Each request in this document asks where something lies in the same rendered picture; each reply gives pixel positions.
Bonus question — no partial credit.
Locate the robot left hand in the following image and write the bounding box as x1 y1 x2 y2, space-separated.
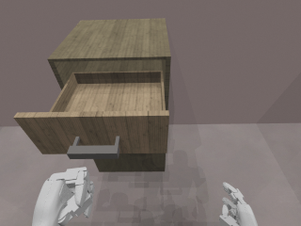
32 167 95 226

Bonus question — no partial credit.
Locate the cabinet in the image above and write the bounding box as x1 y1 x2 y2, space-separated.
47 18 171 172

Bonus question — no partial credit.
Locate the handle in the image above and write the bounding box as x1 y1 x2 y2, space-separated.
67 136 120 159

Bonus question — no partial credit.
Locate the robot right hand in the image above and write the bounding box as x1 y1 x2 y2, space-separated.
219 182 258 226

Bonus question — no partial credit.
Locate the drawer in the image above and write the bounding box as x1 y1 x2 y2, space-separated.
13 71 169 154

